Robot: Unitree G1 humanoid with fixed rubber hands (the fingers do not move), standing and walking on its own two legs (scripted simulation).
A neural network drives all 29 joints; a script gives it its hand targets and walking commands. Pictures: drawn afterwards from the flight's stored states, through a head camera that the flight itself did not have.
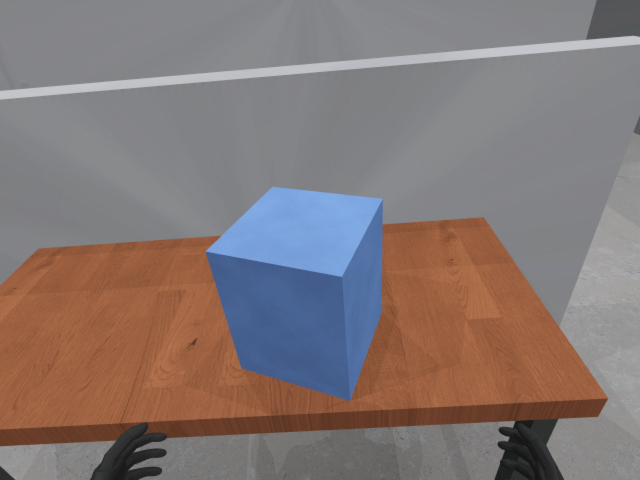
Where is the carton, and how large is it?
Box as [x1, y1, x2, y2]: [205, 187, 382, 400]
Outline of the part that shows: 272,187 205,251 241,367 349,400 381,312 382,199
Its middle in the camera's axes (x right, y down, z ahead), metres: -0.02 +0.08 +0.63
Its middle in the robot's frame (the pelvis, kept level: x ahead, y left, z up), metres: +0.43 +0.01 +0.06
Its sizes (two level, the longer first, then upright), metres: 0.196 0.194 0.246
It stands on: a table, 0.70 m high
